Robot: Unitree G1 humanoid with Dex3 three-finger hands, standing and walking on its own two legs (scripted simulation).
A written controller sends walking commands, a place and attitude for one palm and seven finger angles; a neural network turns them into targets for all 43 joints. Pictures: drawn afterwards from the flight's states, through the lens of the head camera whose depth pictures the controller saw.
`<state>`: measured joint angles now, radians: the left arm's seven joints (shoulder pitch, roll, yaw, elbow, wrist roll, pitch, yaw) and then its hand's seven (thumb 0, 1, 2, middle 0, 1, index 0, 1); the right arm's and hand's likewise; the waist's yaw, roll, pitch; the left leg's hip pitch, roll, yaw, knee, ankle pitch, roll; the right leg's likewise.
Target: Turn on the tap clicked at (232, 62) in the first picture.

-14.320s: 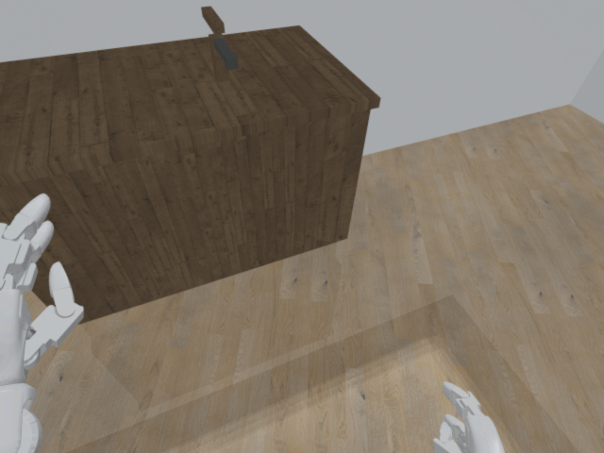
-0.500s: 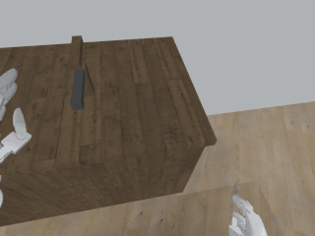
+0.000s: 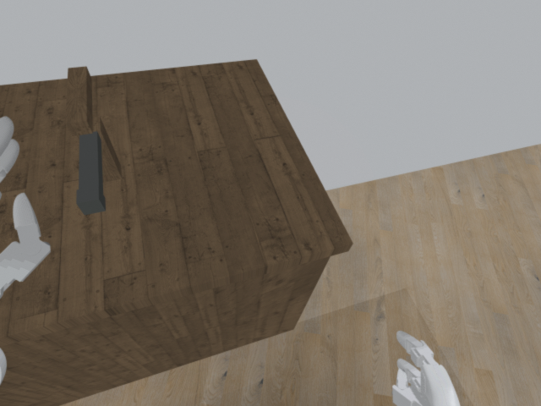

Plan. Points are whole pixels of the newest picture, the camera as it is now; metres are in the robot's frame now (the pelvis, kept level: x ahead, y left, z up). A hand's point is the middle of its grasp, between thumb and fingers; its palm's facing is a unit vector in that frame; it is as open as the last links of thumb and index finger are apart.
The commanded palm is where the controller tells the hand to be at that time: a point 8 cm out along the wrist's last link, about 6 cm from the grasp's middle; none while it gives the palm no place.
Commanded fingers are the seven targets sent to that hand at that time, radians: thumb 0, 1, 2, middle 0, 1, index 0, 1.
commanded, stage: come to a stop and stand still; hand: left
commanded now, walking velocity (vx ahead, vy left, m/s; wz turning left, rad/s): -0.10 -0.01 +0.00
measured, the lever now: (91, 200) +0.35 +0.29 +0.08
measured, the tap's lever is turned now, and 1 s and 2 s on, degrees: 0 0 0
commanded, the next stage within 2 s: look again from close up in 0.96 s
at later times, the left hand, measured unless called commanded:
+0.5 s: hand out of the picture +0.22 +0.29 +0.21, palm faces +0.51 -0.76 -0.39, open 7.4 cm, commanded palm +0.13 +0.28 +0.18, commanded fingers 0.00 0.90 0.90 -0.20 -0.30 -0.20 -0.30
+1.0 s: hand (49, 303) +0.18 +0.22 +0.18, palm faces +0.40 -0.86 -0.33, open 7.4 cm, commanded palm +0.12 +0.26 +0.18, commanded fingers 0.00 0.90 0.90 -0.20 -0.30 -0.20 -0.30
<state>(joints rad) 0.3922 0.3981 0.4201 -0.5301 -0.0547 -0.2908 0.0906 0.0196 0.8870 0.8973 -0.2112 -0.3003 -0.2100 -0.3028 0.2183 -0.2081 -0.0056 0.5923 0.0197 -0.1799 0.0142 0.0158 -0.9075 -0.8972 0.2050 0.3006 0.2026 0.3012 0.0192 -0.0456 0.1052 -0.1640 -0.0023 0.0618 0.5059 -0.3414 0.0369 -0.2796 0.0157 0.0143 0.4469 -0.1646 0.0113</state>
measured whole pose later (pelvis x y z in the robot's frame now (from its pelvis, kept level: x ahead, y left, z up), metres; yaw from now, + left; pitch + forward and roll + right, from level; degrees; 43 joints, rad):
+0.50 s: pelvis -0.03 +0.00 +0.00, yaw +0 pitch -3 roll +0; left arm 0.12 0.47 0.47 -0.28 -0.02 -0.28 0.07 0.02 0.88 0.90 -0.21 -0.30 -0.21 -0.30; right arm 0.21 -0.16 0.04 0.59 0.01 -0.17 0.01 0.01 -0.91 -0.90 0.21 0.30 0.20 0.30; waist 0.07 -0.05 0.10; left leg -0.16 -0.03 0.07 0.50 -0.30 0.04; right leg -0.29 -0.01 0.02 0.48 -0.14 0.01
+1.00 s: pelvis -0.04 -0.02 +0.00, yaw -1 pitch -2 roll +0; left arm 0.37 0.32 0.34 -0.40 -0.03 -0.27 0.10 0.02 0.89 0.90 -0.21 -0.30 -0.21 -0.30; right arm 0.27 -0.24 0.00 0.60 0.02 -0.18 -0.03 0.02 -0.91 -0.90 0.20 0.30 0.20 0.30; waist 0.03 -0.01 0.03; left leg -0.18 0.01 0.06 0.50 -0.31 0.02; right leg -0.29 0.03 0.01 0.42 -0.14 -0.01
